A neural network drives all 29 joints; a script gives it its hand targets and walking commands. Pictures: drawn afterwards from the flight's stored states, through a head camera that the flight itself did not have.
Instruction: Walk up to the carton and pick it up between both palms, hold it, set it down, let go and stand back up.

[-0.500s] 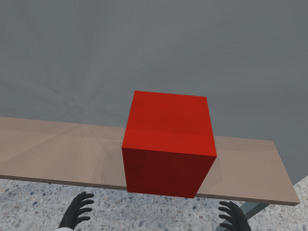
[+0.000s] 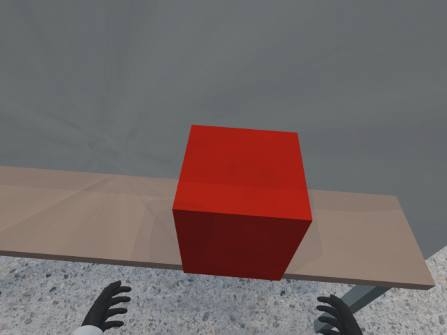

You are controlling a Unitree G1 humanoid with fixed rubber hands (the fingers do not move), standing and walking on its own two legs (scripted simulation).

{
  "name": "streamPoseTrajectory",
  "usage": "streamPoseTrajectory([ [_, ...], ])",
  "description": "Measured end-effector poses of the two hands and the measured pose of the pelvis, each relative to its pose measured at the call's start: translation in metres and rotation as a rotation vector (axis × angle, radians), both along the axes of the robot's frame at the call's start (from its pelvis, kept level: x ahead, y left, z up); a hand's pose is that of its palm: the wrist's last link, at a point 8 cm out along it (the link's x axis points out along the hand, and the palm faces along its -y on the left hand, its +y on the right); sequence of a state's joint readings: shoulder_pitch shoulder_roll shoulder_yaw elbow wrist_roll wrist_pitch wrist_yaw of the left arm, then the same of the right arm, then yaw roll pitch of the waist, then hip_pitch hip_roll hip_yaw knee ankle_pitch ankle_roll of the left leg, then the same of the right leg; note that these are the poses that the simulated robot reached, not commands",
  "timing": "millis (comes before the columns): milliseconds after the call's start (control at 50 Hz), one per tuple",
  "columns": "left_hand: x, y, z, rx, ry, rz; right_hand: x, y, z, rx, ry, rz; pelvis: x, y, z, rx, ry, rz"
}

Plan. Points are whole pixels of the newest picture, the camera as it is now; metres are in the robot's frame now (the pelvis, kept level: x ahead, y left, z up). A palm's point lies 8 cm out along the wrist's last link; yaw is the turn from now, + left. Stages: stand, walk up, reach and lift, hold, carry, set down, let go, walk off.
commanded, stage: let go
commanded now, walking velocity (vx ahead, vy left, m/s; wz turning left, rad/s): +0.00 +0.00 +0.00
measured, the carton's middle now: (237, 206) +0.38 -0.01 +0.00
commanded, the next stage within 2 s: stand in 0.34 s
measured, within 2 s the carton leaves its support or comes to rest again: neither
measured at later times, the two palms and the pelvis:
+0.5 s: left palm out of the picture +0.12 +0.25 -0.09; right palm out of the picture +0.13 -0.25 -0.09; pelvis -0.01 +0.00 -0.01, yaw +1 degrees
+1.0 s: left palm out of the picture +0.03 +0.27 -0.11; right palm out of the picture +0.03 -0.24 -0.11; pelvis -0.04 +0.01 -0.01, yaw +1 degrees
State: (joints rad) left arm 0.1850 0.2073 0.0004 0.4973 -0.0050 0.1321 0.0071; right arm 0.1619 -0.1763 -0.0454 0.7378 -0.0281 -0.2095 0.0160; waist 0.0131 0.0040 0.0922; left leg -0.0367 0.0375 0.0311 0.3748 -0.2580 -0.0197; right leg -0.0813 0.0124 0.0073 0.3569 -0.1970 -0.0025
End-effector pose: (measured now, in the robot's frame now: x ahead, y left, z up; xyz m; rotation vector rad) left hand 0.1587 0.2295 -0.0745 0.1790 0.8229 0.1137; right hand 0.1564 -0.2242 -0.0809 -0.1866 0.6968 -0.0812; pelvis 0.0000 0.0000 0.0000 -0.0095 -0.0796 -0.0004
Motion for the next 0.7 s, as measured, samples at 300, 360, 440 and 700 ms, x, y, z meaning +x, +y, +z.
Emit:
streamPoseTrajectory([
  [300, 0.000, -0.008, -0.001, -0.017, -0.008, 0.001, -0.004, -0.007, 0.004, -0.010, -0.015, 0.004, -0.004, -0.004, 0.000, 0.003, -0.010, -0.001],
  [360, -0.003, -0.011, 0.001, -0.036, -0.027, 0.013, -0.002, -0.009, 0.008, -0.021, -0.038, 0.010, -0.005, -0.003, -0.001, 0.003, -0.004, 0.001],
  [440, -0.019, 0.001, -0.006, 0.008, -0.040, 0.011, -0.011, -0.018, 0.001, -0.054, 0.040, -0.013, -0.007, -0.002, -0.004, 0.002, 0.031, 0.013],
  [700, -0.092, 0.040, -0.026, 0.074, 0.090, 0.045, -0.079, -0.031, -0.020, -0.091, 0.228, -0.040, -0.023, 0.006, -0.008, 0.002, 0.033, 0.026],
])
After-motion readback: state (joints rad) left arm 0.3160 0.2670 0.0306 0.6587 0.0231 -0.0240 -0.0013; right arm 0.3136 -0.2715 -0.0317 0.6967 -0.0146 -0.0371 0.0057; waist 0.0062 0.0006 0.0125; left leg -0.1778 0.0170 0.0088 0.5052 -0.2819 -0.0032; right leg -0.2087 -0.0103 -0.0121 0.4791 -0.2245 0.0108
